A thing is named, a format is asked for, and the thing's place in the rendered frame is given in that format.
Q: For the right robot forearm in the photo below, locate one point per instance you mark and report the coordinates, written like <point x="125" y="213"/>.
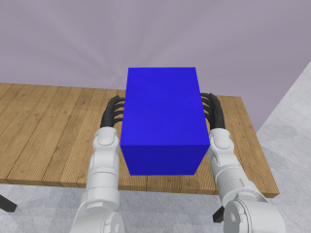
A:
<point x="228" y="172"/>

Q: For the table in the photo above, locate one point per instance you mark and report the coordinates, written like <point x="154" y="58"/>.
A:
<point x="47" y="133"/>

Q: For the left robot hand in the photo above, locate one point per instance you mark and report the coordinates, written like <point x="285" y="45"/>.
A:
<point x="108" y="119"/>

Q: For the left robot forearm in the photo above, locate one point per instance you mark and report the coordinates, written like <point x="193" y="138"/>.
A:
<point x="102" y="181"/>

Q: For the right robot hand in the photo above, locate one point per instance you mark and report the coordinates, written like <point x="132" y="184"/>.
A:
<point x="215" y="114"/>

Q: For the robot left upper arm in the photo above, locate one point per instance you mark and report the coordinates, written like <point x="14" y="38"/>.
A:
<point x="103" y="222"/>

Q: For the carton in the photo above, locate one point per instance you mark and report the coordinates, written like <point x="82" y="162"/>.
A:
<point x="164" y="130"/>

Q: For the robot right upper arm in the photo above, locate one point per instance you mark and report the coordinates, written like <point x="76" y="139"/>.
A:
<point x="248" y="216"/>

